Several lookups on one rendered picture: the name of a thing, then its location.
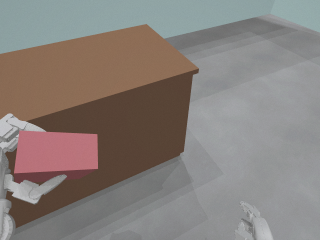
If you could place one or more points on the table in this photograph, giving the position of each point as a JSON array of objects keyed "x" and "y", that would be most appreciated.
[{"x": 129, "y": 86}]

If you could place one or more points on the sponge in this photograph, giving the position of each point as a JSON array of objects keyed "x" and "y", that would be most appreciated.
[{"x": 43, "y": 155}]

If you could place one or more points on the left robot forearm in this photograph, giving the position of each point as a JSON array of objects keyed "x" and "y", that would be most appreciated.
[{"x": 7, "y": 222}]

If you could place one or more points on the robot left hand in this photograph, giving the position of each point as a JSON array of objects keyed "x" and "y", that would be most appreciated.
[{"x": 26, "y": 191}]

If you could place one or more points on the robot right hand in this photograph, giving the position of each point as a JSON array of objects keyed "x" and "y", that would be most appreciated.
[{"x": 258, "y": 229}]

